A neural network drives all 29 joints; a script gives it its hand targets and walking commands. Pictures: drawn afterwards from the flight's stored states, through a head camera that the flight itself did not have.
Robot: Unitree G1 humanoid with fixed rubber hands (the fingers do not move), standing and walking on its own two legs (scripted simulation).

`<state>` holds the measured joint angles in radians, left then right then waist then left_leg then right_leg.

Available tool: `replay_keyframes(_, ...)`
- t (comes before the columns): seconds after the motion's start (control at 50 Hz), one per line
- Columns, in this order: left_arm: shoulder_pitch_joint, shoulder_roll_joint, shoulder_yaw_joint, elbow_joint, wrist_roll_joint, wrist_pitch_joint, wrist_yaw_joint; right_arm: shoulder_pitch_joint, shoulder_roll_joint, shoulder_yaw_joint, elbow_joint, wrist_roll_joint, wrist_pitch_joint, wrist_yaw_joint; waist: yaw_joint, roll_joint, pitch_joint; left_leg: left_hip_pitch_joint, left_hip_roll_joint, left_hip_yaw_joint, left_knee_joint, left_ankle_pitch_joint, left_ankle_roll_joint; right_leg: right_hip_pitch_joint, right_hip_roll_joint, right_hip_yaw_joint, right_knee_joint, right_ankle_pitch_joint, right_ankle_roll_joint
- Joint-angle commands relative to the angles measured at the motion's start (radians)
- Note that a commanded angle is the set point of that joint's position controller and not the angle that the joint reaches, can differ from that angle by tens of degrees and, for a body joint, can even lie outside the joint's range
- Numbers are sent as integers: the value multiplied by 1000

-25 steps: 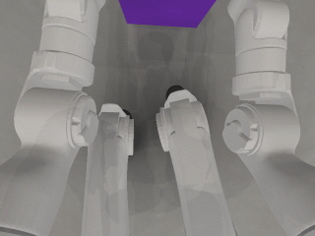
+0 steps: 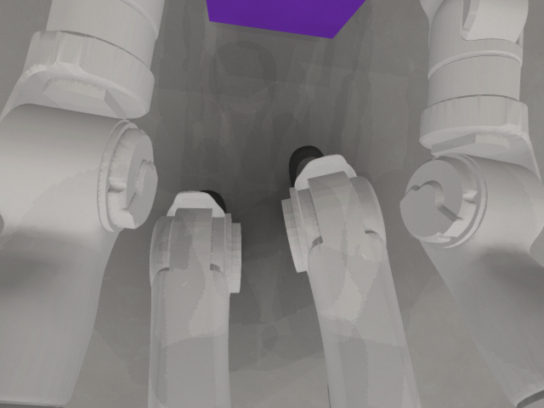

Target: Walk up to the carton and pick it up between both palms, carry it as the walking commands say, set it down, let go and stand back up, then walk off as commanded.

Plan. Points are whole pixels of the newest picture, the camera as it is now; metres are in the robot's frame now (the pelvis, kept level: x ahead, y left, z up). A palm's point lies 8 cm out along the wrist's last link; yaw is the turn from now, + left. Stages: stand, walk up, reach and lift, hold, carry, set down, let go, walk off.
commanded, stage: set down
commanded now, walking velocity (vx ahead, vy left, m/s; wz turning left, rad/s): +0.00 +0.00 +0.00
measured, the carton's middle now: out of the picture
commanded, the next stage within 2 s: none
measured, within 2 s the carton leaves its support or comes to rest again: rests again in 1.16 s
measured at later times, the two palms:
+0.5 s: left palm out of the picture +0.59 +0.01 -0.18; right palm out of the picture +0.51 -0.26 -0.18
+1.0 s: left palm out of the picture +0.57 +0.01 -0.21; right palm out of the picture +0.49 -0.25 -0.21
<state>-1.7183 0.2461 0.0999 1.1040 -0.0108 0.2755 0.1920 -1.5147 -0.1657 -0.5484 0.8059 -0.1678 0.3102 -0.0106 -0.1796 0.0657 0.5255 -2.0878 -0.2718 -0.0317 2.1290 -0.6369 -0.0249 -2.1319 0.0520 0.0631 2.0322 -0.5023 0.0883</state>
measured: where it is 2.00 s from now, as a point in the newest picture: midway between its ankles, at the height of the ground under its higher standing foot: (263, 234)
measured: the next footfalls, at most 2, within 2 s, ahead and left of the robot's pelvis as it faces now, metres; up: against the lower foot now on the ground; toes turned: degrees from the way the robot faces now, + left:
none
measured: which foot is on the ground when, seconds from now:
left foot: down 0.00-1.00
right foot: down 0.00-1.00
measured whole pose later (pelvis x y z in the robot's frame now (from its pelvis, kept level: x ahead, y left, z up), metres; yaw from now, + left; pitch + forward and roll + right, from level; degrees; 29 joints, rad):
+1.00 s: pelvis +0.01 +0.01 -0.01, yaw +0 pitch +35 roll -3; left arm -1.68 0.26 0.07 1.21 0.01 0.23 0.12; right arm -1.47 -0.17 -0.60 0.92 -0.22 0.26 0.09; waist -0.19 0.08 0.52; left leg -2.11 -0.25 0.00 2.16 -0.66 0.00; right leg -2.15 0.03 0.06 2.07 -0.53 0.08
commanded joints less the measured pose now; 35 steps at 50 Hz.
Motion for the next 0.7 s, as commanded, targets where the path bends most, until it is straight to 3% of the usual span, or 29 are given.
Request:
replay_keyframes(0.0,-529,-914,-205,-155,-95,-55,-227,-550,614,322,-35,98,-38,242,-190,158,-1335,484,50,31,-197,291,2,521,29,-166,-64,336,-93)
replay_keyframes(0.02,-510,-897,-215,-163,-79,-54,-230,-523,653,310,18,94,-31,253,-171,147,-1306,485,50,23,-210,334,4,493,34,-176,-65,363,-88)
replay_keyframes(0.04,-518,-907,-220,-169,-90,-58,-226,-534,651,330,-26,112,-35,256,-170,159,-1326,513,59,17,-190,345,0,499,28,-161,-59,377,-93)
replay_keyframes(0.06,-523,-874,-201,-197,-99,-70,-226,-591,616,364,-64,118,-39,254,-150,105,-1345,479,49,16,-181,365,3,541,19,-161,-51,415,-88)
replay_keyframes(0.1,-498,-880,-192,-151,-105,-69,-226,-524,612,323,15,89,-35,248,-176,94,-1313,474,50,6,-185,329,4,557,25,-157,-54,368,-89)
replay_keyframes(0.12,-477,-889,-191,-149,-103,-69,-228,-531,627,331,5,89,-37,251,-164,108,-1318,432,43,18,-180,328,-2,582,30,-145,-59,391,-91)
replay_keyframes(0.14,-465,-909,-189,-107,-118,-65,-235,-489,628,328,12,72,-35,246,-185,75,-1311,399,41,24,-177,334,0,616,30,-148,-63,409,-91)
replay_keyframes(0.16,-488,-908,-205,-164,-122,-80,-236,-516,663,328,-10,80,-38,247,-179,96,-1265,348,39,18,-184,337,14,573,33,-138,-47,410,-91)
replay_keyframes(0.18,-487,-832,-149,-130,-89,-77,-233,-508,642,301,25,77,-35,244,-134,105,-1223,323,39,48,-178,278,2,590,36,-117,-73,375,-94)
replay_keyframes(0.2,-483,-838,-150,-128,-89,-85,-236,-501,653,304,46,72,-29,251,-136,79,-1202,308,42,42,-184,273,5,575,30,-122,-62,375,-86)
replay_keyframes(0.22,-414,-841,-134,-70,-58,-78,-241,-523,652,314,7,75,-38,250,-126,99,-1175,275,36,40,-195,255,17,592,36,-118,-69,372,-77)
replay_keyframes(0.24,-428,-855,-147,-48,-79,-71,-245,-489,604,298,27,66,-39,243,-158,114,-1192,276,44,37,-176,241,5,584,30,-122,-59,363,-85)
replay_keyframes(0.28,-408,-826,-130,-39,-62,-66,-255,-485,607,269,48,52,-34,243,-136,115,-1143,254,39,42,-183,202,6,575,34,-119,-70,317,-89)
replay_keyframes(0.3,-455,-844,-144,-62,-76,-70,-259,-487,608,286,31,38,-34,237,-168,115,-1108,215,51,37,-190,197,11,562,31,-112,-75,331,-94)
replay_keyframes(0.32,-467,-814,-142,-79,-67,-79,-256,-519,612,304,5,53,-43,234,-130,116,-1129,194,45,40,-190,191,13,583,37,-102,-67,339,-91)
replay_keyframes(0.34,-451,-795,-157,-47,-62,-72,-257,-474,593,253,85,33,-32,232,-158,135,-1103,206,56,45,-185,176,9,560,30,-115,-70,321,-86)
replay_keyframes(0.36,-453,-776,-131,-43,-46,-72,-259,-498,619,275,60,44,-33,236,-121,129,-1073,167,51,44,-193,159,16,563,31,-95,-74,322,-89)
replay_keyframes(0.38,-471,-766,-123,-23,-36,-68,-258,-497,617,251,89,25,-30,241,-114,132,-1078,176,54,46,-189,134,10,561,29,-101,-73,293,-94)
replay_keyframes(0.4,-415,-783,-125,-49,-32,-67,-269,-478,604,246,78,27,-36,237,-141,127,-1052,130,54,46,-187,125,15,563,34,-88,-81,281,-100)
replay_keyframes(0.42,-500,-747,-146,-92,-46,-75,-259,-472,594,228,98,23,-35,236,-143,132,-1096,184,57,45,-197,104,7,576,28,-107,-74,267,-101)
replay_keyframes(0.44,-466,-773,-135,-62,-44,-73,-266,-464,595,222,118,7,-25,238,-159,106,-1067,170,57,48,-192,110,6,566,27,-107,-82,262,-103)
replay_keyframes(0.48,-459,-736,-129,-44,-26,-72,-260,-515,564,230,44,28,-45,238,-122,147,-1043,191,58,47,-181,133,14,517,28,-95,-75,262,-95)
replay_keyframes(0.5,-433,-769,-117,-5,-32,-67,-262,-519,574,236,67,11,-41,237,-151,126,-1042,206,56,37,-189,135,21,518,21,-104,-76,256,-96)
replay_keyframes(0.56,-424,-725,-108,-6,-36,-69,-262,-468,556,211,97,4,-37,235,-161,81,-1017,183,58,32,-189,104,17,521,22,-114,-73,234,-94)
replay_keyframes(0.58,-400,-741,-98,-10,-12,-67,-259,-484,571,209,102,1,-32,244,-131,116,-959,160,54,50,-205,111,17,501,25,-105,-80,228,-94)
replay_keyframes(0.6,-421,-720,-103,-7,-27,-71,-263,-455,537,201,112,-14,-32,242,-167,96,-991,209,60,35,-185,127,20,494,22,-116,-75,236,-97)
replay_keyframes(0.62,-392,-735,-102,15,-32,-61,-267,-497,494,188,88,-6,-39,239,-166,135,-958,203,58,43,-188,102,18,463,19,-111,-82,191,-102)
replay_keyframes(0.66,-420,-690,-107,-23,-28,-71,-259,-490,519,206,72,18,-43,244,-125,136,-999,230,59,30,-184,124,9,472,16,-100,-68,236,-100)
replay_keyframes(0.68,-373,-698,-85,19,3,-66,-263,-476,512,198,117,1,-37,245,-143,111,-933,183,61,24,-195,95,18,451,16,-107,-65,204,-98)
